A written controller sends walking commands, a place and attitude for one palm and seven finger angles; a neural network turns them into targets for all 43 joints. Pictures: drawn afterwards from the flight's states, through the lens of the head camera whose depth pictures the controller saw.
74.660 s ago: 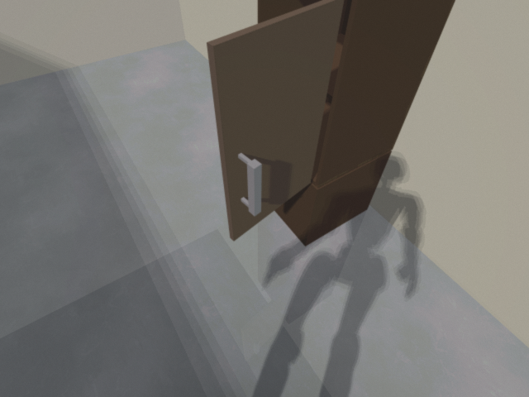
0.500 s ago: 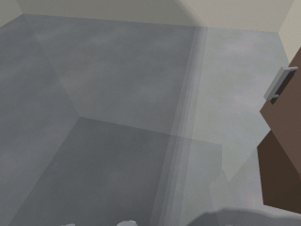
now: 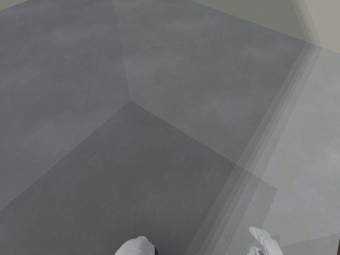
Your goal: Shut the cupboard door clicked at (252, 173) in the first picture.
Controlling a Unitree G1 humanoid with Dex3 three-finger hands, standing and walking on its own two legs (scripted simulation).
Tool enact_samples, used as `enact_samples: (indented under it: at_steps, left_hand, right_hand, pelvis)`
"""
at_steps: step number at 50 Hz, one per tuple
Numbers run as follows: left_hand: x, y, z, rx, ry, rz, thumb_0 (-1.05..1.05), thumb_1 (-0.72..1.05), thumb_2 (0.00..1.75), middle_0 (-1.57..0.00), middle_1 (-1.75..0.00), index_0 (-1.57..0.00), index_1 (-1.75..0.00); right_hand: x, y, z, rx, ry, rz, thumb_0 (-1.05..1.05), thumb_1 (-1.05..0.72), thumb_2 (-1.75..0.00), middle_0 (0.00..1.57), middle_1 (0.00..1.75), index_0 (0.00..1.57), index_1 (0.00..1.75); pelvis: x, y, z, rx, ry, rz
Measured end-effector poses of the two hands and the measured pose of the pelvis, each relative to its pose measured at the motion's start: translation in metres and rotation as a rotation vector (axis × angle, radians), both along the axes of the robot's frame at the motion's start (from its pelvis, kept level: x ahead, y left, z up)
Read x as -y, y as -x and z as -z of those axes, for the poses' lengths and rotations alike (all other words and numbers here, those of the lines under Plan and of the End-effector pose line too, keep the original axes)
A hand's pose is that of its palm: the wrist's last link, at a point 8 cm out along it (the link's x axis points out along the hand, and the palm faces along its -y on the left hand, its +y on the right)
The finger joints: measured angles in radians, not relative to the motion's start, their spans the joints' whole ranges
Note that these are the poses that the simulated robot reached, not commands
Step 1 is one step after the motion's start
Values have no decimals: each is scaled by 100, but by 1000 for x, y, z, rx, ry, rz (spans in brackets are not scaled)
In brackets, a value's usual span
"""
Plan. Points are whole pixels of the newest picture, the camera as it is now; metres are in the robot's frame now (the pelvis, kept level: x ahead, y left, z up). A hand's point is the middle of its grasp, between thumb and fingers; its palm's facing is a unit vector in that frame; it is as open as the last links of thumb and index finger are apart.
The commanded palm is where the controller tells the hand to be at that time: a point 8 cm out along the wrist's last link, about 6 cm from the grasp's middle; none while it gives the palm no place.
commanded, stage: walk to a spot facing it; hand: left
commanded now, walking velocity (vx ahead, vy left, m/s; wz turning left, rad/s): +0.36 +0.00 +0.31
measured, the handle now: out of the picture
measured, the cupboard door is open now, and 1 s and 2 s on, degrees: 21 21 21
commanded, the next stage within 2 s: turn to face it in 0.70 s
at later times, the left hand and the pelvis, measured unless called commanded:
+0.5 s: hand (128, 173) +0.34 +0.16 -0.13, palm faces +0.06 -0.98 -0.19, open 7.4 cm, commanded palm none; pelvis +0.21 -0.03 +0.01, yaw +7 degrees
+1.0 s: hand (112, 198) +0.27 +0.19 -0.17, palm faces +0.39 -0.90 -0.18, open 7.4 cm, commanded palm none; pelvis +0.36 +0.04 +0.01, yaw +18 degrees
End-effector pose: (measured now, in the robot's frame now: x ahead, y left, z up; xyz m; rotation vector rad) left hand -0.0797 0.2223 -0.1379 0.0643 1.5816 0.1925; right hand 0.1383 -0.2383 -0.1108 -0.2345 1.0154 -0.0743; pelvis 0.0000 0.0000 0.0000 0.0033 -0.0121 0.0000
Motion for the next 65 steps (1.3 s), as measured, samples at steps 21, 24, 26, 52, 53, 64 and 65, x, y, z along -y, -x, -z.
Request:
enact_samples:
  at_steps: [21, 24, 26, 52, 53, 64, 65]
  left_hand:
    - [-2, -366, -44, 518, -60, 124, 1, 91, 90, -19, -30, -19, -30]
    - [13, -400, -36, 534, -63, 128, 1, 91, 90, -20, -30, -20, -30]
    - [21, -407, -36, 534, -64, 107, 1, 91, 90, -20, -30, -20, -30]
    - [-22, -340, 3, 117, -32, -296, 1, 91, 90, -20, -30, -20, -30]
    - [-24, -346, 0, 123, -27, -288, 1, 91, 90, -20, -30, -20, -30]
    - [-61, -424, -24, 229, -77, -124, 1, 91, 90, -20, -30, -20, -30]
    - [-62, -432, -26, 239, -86, -102, 1, 91, 90, -20, -30, -20, -30]
  right_hand:
    - [-4, 23, 2, -466, -41, 163, 0, -91, -89, 20, 30, 20, 30]
    - [4, 10, 13, -540, -57, 168, 0, -90, -89, 20, 30, 20, 30]
    - [10, -11, 14, -564, -57, 151, 1, -90, -89, 20, 30, 20, 30]
    - [-111, -432, -20, 24, 34, -337, 0, -91, -89, 20, 30, 20, 30]
    - [-115, -430, -21, 22, 24, -329, 0, -91, -89, 20, 30, 20, 30]
    - [-79, -369, -7, -92, -26, -93, -1, -91, -89, 21, 30, 21, 30]
    - [-69, -362, -5, -104, -21, -66, -1, -91, -89, 21, 30, 21, 30]
  pelvis:
    - [13, -173, -25, -25, -28, -93]
    - [25, -206, -14, -26, -25, -111]
    - [30, -222, -15, -19, -13, -134]
    - [-40, -357, -13, 11, 28, -288]
    - [-42, -358, -15, 13, 31, -277]
    - [-40, -365, -24, 7, 33, -138]
    - [-38, -365, -23, 6, 29, -124]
